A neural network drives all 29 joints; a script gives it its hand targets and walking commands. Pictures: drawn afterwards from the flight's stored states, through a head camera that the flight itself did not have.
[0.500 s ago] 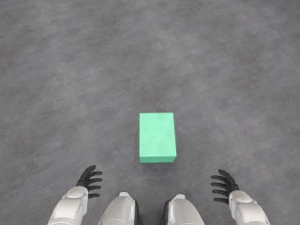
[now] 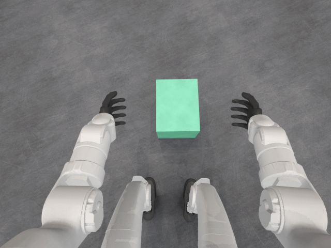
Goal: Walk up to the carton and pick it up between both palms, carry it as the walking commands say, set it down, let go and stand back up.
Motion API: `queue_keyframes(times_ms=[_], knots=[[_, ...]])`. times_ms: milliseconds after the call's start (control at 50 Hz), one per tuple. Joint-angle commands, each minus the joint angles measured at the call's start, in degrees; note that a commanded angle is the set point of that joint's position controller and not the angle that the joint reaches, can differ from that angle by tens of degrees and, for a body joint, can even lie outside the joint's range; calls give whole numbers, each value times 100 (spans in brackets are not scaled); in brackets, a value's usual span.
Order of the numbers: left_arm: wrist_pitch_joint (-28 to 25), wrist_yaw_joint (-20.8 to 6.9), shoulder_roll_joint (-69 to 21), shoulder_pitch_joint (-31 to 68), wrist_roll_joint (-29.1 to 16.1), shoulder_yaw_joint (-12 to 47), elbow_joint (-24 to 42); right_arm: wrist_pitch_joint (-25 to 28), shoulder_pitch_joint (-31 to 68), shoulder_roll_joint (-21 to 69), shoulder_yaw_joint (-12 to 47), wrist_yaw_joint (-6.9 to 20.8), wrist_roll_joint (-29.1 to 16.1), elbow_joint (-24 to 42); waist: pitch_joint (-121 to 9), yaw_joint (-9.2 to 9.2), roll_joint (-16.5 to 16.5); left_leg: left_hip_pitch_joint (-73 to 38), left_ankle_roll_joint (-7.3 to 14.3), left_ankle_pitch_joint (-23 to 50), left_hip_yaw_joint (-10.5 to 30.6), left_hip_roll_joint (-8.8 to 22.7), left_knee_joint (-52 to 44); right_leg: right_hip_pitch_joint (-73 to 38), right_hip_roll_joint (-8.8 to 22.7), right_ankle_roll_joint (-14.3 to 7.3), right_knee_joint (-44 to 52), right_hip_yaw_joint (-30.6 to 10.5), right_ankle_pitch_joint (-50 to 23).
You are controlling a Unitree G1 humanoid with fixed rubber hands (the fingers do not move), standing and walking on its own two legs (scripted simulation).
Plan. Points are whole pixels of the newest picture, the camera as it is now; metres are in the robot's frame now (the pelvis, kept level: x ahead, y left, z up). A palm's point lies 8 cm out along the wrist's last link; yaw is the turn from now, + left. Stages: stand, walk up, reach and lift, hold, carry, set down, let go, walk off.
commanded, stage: reach and lift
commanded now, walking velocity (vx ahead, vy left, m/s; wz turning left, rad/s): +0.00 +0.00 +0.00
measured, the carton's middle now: (176, 110) +0.58 -0.02 -0.59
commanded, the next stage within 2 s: none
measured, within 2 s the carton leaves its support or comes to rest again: neither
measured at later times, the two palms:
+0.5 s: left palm (118, 75) +0.53 +0.16 -0.13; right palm (248, 72) +0.55 -0.21 -0.12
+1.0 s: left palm (129, 79) +0.56 +0.15 -0.20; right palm (239, 78) +0.57 -0.21 -0.20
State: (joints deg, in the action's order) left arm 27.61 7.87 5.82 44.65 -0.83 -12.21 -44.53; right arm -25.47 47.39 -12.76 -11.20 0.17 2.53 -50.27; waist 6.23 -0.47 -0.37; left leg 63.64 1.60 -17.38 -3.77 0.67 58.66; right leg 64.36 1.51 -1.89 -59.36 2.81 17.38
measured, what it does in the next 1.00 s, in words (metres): lowers itself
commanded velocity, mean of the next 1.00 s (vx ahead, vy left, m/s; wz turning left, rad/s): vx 0.00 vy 0.00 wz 0.00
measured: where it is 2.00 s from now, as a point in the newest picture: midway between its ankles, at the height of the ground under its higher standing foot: (168, 206)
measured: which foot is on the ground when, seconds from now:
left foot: down 0.00-1.00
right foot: down 0.00-1.00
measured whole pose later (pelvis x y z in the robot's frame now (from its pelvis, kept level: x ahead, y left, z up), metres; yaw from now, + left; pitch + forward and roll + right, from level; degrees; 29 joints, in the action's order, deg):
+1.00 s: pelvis +0.02 +0.00 -0.08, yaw +1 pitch +49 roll +2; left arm 8.7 6.9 8.8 74.0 4.6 -23.4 -53.2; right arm -8.0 77.7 -17.6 -21.7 0.6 5.9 -59.1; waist -0.1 -0.1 -0.3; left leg 99.9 1.2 -21.1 -3.9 1.1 71.9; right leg 101.2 1.3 -2.2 -72.9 2.0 21.0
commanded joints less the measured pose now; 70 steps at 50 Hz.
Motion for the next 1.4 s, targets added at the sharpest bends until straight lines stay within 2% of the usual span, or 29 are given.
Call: queue_keyframes(times_ms=[0,140,220,400,460,560,720,800,920,1020,1180,1260,1380], knots=[[-425,122,478,1402,75,-146,444,389,1520,-601,-183,-126,-27,433,-4213,-12,250,-1422,-219,-288,258,-337,-559,-1767,-235,145,778,-395,281],[-1151,196,618,1676,41,-179,522,1069,1916,-764,-288,-247,-166,436,-5584,2,271,-1210,-291,1159,302,-484,-254,-1986,-430,189,447,-463,-1488],[-1503,159,662,1916,-72,-79,510,1431,2236,-852,-316,-209,-259,359,-6058,89,258,-1044,-309,1841,394,-495,-176,-1904,-455,176,329,-522,-2297],[-1949,60,804,2854,55,-306,-39,1886,3114,-966,-470,-40,-210,-236,-6330,-20,176,-716,-299,2192,447,-462,-180,-1399,-452,203,207,-579,-2651],[-1995,38,805,3122,132,-416,-77,1935,3333,-1089,-607,-2,-98,-312,-6487,10,109,-864,-314,2377,443,-461,-186,-1333,-486,198,223,-555,-2783],[-2023,-16,817,3593,176,-598,129,1961,3763,-1233,-816,34,107,-19,-6877,117,94,-950,-317,2711,430,-458,-186,-1445,-504,184,221,-529,-3109],[-2004,-105,703,3769,375,-898,-69,1927,4001,-1053,-974,142,313,-76,-6621,75,196,-583,-329,2585,415,-460,-137,-1100,-484,208,130,-460,-2944],[-2014,-158,635,3847,524,-1043,-248,1927,4085,-986,-1094,174,435,-242,-6206,98,249,-5,-359,2158,391,-484,182,-380,-489,250,-140,-427,-2418],[-1998,-102,819,4129,593,-1143,-321,1858,4408,-1018,-1083,68,392,-332,-6256,21,325,834,-366,1398,251,-586,1081,301,-508,280,-1005,-381,-1707],[-1978,-6,997,4365,382,-970,-254,1799,4642,-1143,-866,-109,129,-290,-6795,33,355,1326,-349,1196,137,-667,1905,407,-549,268,-1799,-385,-1679],[-1916,155,1295,4722,-265,-364,-61,1723,4969,-1410,-380,-392,-380,-76,-7619,88,223,1767,-353,1144,69,-656,3029,711,-609,177,-2903,-328,-1705],[-1881,217,1399,4834,-493,-185,-208,1685,5097,-1516,-188,-472,-582,-192,-7384,82,179,2101,-348,817,47,-597,3429,1051,-599,139,-3281,-325,-1331],[-1939,200,1522,4993,-580,-134,-645,1725,5288,-1530,25,-469,-784,-629,-6664,-1,247,2729,-302,487,79,-535,3952,1643,-526,130,-3822,-380,-942]])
